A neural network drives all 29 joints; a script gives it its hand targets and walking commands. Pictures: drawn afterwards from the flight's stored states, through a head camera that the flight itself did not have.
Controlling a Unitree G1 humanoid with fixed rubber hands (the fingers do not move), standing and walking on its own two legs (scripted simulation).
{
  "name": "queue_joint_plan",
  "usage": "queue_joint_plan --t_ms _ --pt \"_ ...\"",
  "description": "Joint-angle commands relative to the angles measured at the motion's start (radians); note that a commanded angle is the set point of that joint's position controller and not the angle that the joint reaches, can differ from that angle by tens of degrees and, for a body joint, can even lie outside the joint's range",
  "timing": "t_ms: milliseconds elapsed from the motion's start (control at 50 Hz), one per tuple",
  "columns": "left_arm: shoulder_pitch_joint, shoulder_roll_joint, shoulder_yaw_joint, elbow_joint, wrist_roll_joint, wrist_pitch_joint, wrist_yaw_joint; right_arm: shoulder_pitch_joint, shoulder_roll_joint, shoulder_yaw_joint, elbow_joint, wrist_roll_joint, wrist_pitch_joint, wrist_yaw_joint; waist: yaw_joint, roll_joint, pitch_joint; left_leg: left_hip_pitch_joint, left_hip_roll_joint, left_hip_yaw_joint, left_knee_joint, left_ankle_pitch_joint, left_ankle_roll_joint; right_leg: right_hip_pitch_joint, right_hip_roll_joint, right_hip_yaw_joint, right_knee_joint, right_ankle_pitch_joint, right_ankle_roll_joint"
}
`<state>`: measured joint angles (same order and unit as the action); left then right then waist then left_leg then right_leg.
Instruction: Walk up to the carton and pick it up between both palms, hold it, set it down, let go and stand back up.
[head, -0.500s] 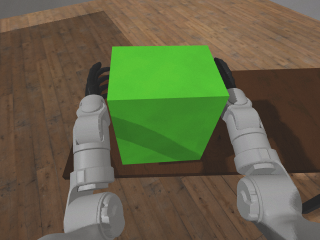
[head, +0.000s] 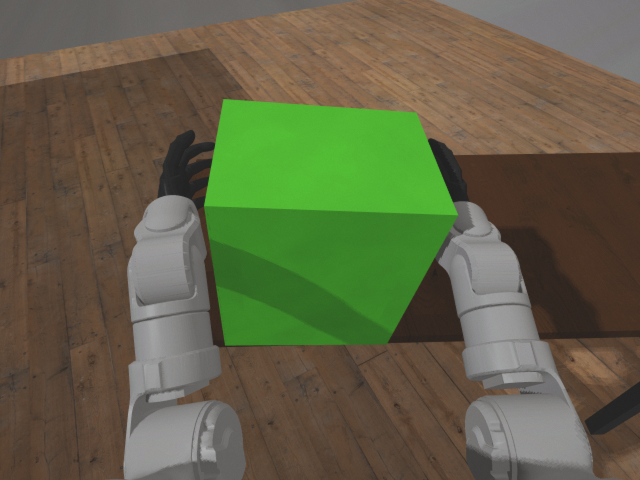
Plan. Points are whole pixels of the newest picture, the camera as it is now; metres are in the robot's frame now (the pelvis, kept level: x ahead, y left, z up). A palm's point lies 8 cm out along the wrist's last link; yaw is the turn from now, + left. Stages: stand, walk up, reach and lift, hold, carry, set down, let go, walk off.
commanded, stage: reach and lift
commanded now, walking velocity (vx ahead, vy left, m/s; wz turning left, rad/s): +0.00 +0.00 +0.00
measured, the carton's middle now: (314, 236) +0.37 +0.01 +0.13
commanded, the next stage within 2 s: hold in 1.48 s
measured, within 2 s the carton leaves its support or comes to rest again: neither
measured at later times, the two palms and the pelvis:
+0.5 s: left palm (184, 201) +0.37 +0.16 +0.18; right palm (447, 207) +0.39 -0.15 +0.16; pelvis +0.02 +0.00 +0.00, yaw -1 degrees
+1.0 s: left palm (192, 204) +0.36 +0.15 +0.19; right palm (461, 217) +0.37 -0.16 +0.16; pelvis +0.03 +0.00 +0.00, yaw -1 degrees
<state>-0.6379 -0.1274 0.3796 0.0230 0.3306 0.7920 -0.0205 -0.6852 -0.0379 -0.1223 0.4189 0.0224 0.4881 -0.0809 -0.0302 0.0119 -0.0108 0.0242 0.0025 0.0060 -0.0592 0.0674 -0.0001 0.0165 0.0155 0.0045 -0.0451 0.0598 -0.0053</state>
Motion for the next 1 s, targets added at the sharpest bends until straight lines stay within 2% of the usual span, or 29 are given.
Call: queue_joint_plan --t_ms 0,20,40,60,120,200,280,300,320,360,400,440,460,500,520,560,620,640,660,700,740,780,800,820,860,880,900,940,980 --pt "-0.479 -0.343 -0.375 -0.07 -0.148 0.004 -0.134 -0.617 0.312 0.25 -0.254 0.078 -0.056 0.089 0.002 0.005 -0.391 0.157 -0.005 0.019 0.044 0.01 0.003 0.043 0.026 -0.019 0.012 -0.129 0.048" --pt "-0.468 -0.348 -0.371 -0.064 -0.146 0.012 -0.135 -0.589 0.302 0.244 -0.246 0.078 -0.05 0.086 -0.006 0.014 -0.376 0.155 -0.003 0.02 0.047 0.019 -0.002 0.051 0.031 -0.025 0.008 -0.118 0.046" --pt "-0.473 -0.323 -0.352 -0.086 -0.137 0.019 -0.136 -0.579 0.306 0.239 -0.229 0.077 -0.044 0.089 0.001 -0.012 -0.358 0.175 0.0 0.021 0.045 0.001 0.001 0.025 0.032 -0.021 0.008 -0.145 0.049" --pt "-0.462 -0.308 -0.33 -0.051 -0.119 0.028 -0.137 -0.571 0.292 0.233 -0.211 0.072 -0.042 0.089 0.011 -0.003 -0.337 0.176 -0.006 0.028 0.041 -0.016 -0.002 0.016 0.031 -0.018 0.004 -0.154 0.051" --pt "-0.503 -0.296 -0.31 -0.048 -0.111 0.026 -0.159 -0.591 0.275 0.194 -0.178 0.049 -0.039 0.092 -0.003 0.002 -0.288 0.139 -0.011 0.034 0.043 -0.066 -0.003 0.004 0.034 -0.021 0.004 -0.219 0.048" --pt "-0.504 -0.307 -0.319 -0.082 -0.129 0.006 -0.162 -0.6 0.321 0.243 -0.252 0.069 -0.047 0.085 0.013 -0.025 -0.369 0.15 -0.012 0.034 0.039 0.024 0.013 0.064 0.027 -0.017 0.029 -0.091 0.059" --pt "-0.418 -0.32 -0.362 -0.131 -0.148 0.022 -0.167 -0.536 0.331 0.317 -0.325 0.122 -0.034 0.047 -0.003 -0.018 -0.431 0.198 -0.024 0.027 0.038 0.173 -0.001 0.182 0.028 -0.004 0.04 0.128 0.067" --pt "-0.389 -0.309 -0.374 -0.166 -0.147 0.031 -0.173 -0.469 0.321 0.325 -0.309 0.131 -0.025 0.033 -0.019 -0.018 -0.39 0.206 -0.025 0.03 0.032 0.205 -0.009 0.193 0.029 -0.003 0.033 0.165 0.071" --pt "-0.367 -0.286 -0.369 -0.167 -0.136 0.043 -0.186 -0.418 0.298 0.316 -0.27 0.125 -0.013 0.018 -0.04 -0.002 -0.334 0.215 -0.022 0.033 0.033 0.206 -0.024 0.196 0.032 -0.006 0.023 0.155 0.066" --pt "-0.379 -0.253 -0.344 -0.156 -0.135 0.06 -0.205 -0.435 0.279 0.285 -0.279 0.124 -0.002 0.002 -0.049 0.029 -0.25 0.198 -0.018 0.034 0.03 0.135 -0.028 0.164 0.033 -0.008 0.0 0.065 0.062" --pt "-0.407 -0.257 -0.354 -0.206 -0.149 0.057 -0.204 -0.47 0.308 0.306 -0.329 0.13 -0.005 0.001 -0.03 0.005 -0.274 0.178 -0.014 0.029 0.018 0.099 -0.017 0.165 0.026 -0.014 0.01 0.015 0.057" --pt "-0.437 -0.292 -0.406 -0.274 -0.189 0.044 -0.192 -0.522 0.342 0.358 -0.419 0.156 -0.017 0.002 -0.024 -0.011 -0.353 0.204 -0.013 0.027 0.015 0.183 -0.009 0.169 0.025 -0.015 0.038 0.106 0.06" --pt "-0.424 -0.321 -0.443 -0.327 -0.2 0.041 -0.184 -0.493 0.357 0.394 -0.463 0.182 -0.018 -0.003 -0.026 0.011 -0.415 0.23 -0.018 0.031 0.029 0.245 -0.014 0.199 0.022 -0.006 0.044 0.183 0.063" --pt "-0.382 -0.308 -0.461 -0.343 -0.203 0.049 -0.178 -0.441 0.341 0.42 -0.463 0.187 -0.008 -0.014 -0.039 -0.008 -0.452 0.268 -0.015 0.02 0.031 0.322 -0.029 0.245 0.034 -0.011 0.054 0.264 0.069" --pt "-0.348 -0.3 -0.467 -0.332 -0.187 0.062 -0.18 -0.408 0.318 0.416 -0.461 0.192 -0.001 -0.021 -0.042 0.013 -0.43 0.267 -0.021 0.03 0.034 0.325 -0.03 0.246 0.036 -0.003 0.046 0.262 0.068" --pt "-0.264 -0.271 -0.417 -0.294 -0.167 0.088 -0.194 -0.343 0.282 0.4 -0.45 0.193 0.016 -0.034 -0.039 -0.009 -0.327 0.244 -0.017 0.023 0.021 0.275 -0.027 0.251 0.027 -0.004 0.023 0.235 0.073" --pt "-0.263 -0.248 -0.384 -0.303 -0.164 0.108 -0.211 -0.346 0.284 0.386 -0.446 0.202 0.025 -0.051 -0.038 -0.042 -0.226 0.204 -0.014 0.03 -0.01 0.202 -0.013 0.253 0.021 0.001 0.01 0.182 0.077" --pt "-0.289 -0.24 -0.399 -0.313 -0.158 0.108 -0.211 -0.358 0.292 0.38 -0.442 0.212 0.026 -0.054 -0.031 -0.014 -0.216 0.185 -0.015 0.034 -0.02 0.187 -0.014 0.248 0.021 0.007 0.018 0.166 0.08" --pt "-0.295 -0.254 -0.397 -0.338 -0.175 0.103 -0.209 -0.381 0.303 0.39 -0.472 0.221 0.023 -0.053 -0.034 -0.038 -0.243 0.197 -0.014 0.034 -0.017 0.19 -0.012 0.258 0.024 -0.002 0.022 0.174 0.08" --pt "-0.3 -0.281 -0.431 -0.387 -0.194 0.096 -0.2 -0.396 0.319 0.439 -0.541 0.244 0.011 -0.053 -0.022 -0.025 -0.323 0.236 -0.011 0.035 -0.021 0.261 -0.016 0.285 0.021 0.002 0.035 0.251 0.075" --pt "-0.301 -0.296 -0.481 -0.412 -0.203 0.101 -0.194 -0.37 0.313 0.451 -0.553 0.256 0.019 -0.063 -0.047 0.028 -0.364 0.269 -0.016 0.033 -0.001 0.332 -0.022 0.29 0.024 0.009 0.037 0.311 0.075" --pt "-0.272 -0.295 -0.505 -0.438 -0.213 0.115 -0.188 -0.333 0.301 0.468 -0.574 0.265 0.018 -0.07 -0.055 0.03 -0.383 0.317 -0.016 0.029 0.027 0.414 -0.04 0.28 0.027 0.005 0.032 0.369 0.069" --pt "-0.23 -0.282 -0.492 -0.427 -0.206 0.128 -0.188 -0.314 0.283 0.454 -0.567 0.257 0.025 -0.074 -0.062 0.006 -0.373 0.331 -0.018 0.027 0.032 0.415 -0.04 0.279 0.029 0.002 0.03 0.382 0.069" --pt "-0.224 -0.282 -0.492 -0.441 -0.208 0.136 -0.19 -0.283 0.273 0.442 -0.556 0.254 0.032 -0.076 -0.065 0.018 -0.338 0.309 -0.02 0.026 0.026 0.408 -0.047 0.283 0.032 0.007 0.021 0.375 0.065" --pt "-0.197 -0.234 -0.455 -0.426 -0.18 0.154 -0.201 -0.25 0.24 0.414 -0.507 0.253 0.048 -0.078 -0.061 0.026 -0.228 0.27 -0.017 0.027 0.011 0.341 -0.048 0.276 0.031 -0.003 0.005 0.307 0.068" --pt "-0.192 -0.225 -0.432 -0.393 -0.176 0.16 -0.206 -0.262 0.227 0.401 -0.505 0.242 0.049 -0.077 -0.07 0.001 -0.197 0.262 -0.016 0.034 0.001 0.284 -0.044 0.268 0.028 -0.005 -0.002 0.261 0.069" --pt "-0.212 -0.215 -0.402 -0.377 -0.172 0.158 -0.211 -0.309 0.239 0.393 -0.517 0.237 0.044 -0.075 -0.055 -0.027 -0.179 0.223 -0.019 0.04 -0.014 0.209 -0.025 0.279 0.02 0.005 0.001 0.222 0.076" --pt "-0.239 -0.241 -0.386 -0.335 -0.178 0.145 -0.218 -0.33 0.232 0.378 -0.512 0.226 0.044 -0.07 -0.053 -0.043 -0.162 0.187 -0.012 0.032 -0.033 0.156 -0.015 0.289 0.01 0.005 0.009 0.199 0.076" --pt "-0.282 -0.242 -0.407 -0.383 -0.181 0.115 -0.217 -0.367 0.265 0.403 -0.53 0.244 0.026 -0.067 -0.042 -0.043 -0.235 0.199 -0.01 0.033 -0.044 0.156 -0.008 0.306 0.012 0.012 0.021 0.197 0.076"
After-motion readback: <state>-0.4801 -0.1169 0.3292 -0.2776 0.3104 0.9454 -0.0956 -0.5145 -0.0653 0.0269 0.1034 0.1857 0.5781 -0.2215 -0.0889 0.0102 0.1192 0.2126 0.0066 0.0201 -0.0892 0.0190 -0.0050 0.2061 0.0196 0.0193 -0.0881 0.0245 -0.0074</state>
